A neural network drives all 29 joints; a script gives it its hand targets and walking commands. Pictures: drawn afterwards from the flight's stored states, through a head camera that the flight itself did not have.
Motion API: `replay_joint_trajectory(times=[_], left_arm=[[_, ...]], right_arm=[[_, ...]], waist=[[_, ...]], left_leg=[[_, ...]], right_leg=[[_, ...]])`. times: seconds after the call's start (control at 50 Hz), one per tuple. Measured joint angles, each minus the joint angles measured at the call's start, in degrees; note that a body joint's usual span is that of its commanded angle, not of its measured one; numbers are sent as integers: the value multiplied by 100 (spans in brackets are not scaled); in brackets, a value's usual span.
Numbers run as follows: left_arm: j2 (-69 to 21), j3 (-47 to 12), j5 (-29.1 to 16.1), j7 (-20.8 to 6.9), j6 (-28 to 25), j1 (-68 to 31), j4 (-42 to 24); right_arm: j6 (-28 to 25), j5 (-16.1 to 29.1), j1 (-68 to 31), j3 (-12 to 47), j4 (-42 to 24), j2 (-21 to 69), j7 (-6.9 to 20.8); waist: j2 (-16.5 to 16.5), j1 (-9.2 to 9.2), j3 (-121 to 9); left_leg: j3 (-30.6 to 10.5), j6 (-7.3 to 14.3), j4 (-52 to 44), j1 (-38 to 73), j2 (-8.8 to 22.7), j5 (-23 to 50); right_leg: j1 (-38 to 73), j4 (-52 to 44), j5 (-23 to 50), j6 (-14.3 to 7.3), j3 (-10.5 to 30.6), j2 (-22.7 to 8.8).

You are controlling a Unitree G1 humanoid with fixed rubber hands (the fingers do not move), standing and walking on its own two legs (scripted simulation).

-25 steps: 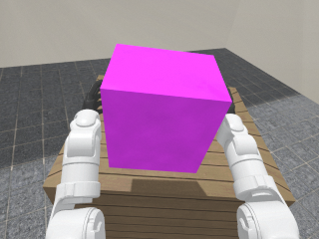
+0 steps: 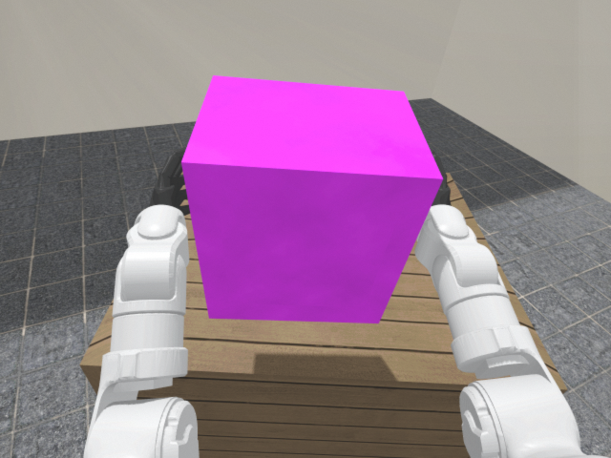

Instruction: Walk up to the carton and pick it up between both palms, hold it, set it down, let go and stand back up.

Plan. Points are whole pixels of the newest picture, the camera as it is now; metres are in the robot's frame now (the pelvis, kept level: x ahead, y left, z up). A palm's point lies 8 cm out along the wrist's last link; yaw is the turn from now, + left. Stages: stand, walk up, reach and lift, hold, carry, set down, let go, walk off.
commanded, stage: reach and lift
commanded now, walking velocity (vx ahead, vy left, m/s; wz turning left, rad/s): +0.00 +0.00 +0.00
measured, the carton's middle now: (302, 209) +0.38 -0.01 +0.18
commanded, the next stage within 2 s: hold in 0.32 s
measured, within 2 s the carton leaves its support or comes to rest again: neither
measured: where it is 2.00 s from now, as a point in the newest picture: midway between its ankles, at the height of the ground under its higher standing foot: outside the picture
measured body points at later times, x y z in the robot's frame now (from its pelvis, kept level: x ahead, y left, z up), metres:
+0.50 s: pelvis -0.02 +0.00 +0.00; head -0.09 +0.03 +0.44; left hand +0.36 +0.17 +0.20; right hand +0.36 -0.16 +0.22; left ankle +0.00 +0.12 -0.75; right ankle +0.00 -0.12 -0.75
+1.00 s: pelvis +0.00 +0.00 +0.00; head -0.06 +0.03 +0.44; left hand +0.37 +0.17 +0.19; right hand +0.38 -0.17 +0.22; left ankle +0.00 +0.12 -0.75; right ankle +0.00 -0.12 -0.75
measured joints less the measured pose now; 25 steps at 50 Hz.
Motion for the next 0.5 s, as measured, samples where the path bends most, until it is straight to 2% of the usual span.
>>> replay_joint_trajectory(times=[0.1,0.28,0.4,0.5], left_arm=[[-12,121,39,-96,73,46,-13],[29,184,48,-196,146,23,-78],[72,170,120,-190,207,-200,151],[11,289,206,-174,105,-519,639]], right_arm=[[134,106,-35,65,-14,26,-100],[203,-10,-74,-60,-51,160,-101],[165,-101,-229,-219,220,191,8],[142,-303,-435,-442,562,180,112]], waist=[[-17,16,21],[-57,42,-16],[-30,51,-86],[-4,96,-119]], left_leg=[[-17,-14,0,97,8,-5],[-67,-4,42,56,-28,37],[-38,19,42,-20,-55,89],[19,44,-28,-66,-81,162]], right_leg=[[93,13,-15,-14,-8,11],[64,72,-3,-4,-43,-18],[-36,106,41,16,-9,-43],[-141,125,84,37,51,-72]])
